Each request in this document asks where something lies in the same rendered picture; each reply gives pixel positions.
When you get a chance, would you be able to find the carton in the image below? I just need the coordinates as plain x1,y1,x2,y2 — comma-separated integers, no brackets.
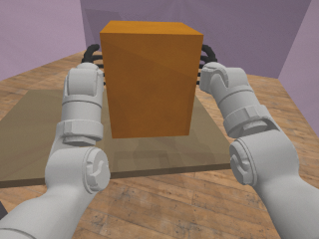
100,20,204,139

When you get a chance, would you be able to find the right robot hand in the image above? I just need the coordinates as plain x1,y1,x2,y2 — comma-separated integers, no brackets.
196,44,217,85

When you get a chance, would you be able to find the table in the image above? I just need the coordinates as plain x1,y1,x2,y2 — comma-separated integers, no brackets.
0,89,231,220

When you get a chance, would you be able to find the left robot forearm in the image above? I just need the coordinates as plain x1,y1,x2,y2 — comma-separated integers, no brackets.
45,62,104,185

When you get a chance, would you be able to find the left robot hand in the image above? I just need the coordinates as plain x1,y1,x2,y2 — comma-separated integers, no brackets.
81,44,106,86

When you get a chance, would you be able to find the right robot forearm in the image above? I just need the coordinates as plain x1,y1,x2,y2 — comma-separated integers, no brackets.
198,62,300,170

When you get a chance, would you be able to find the robot left upper arm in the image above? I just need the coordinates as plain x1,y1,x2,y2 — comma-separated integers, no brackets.
0,146,111,239

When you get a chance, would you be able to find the robot right upper arm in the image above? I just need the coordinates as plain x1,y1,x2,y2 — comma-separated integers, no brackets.
229,129,319,239

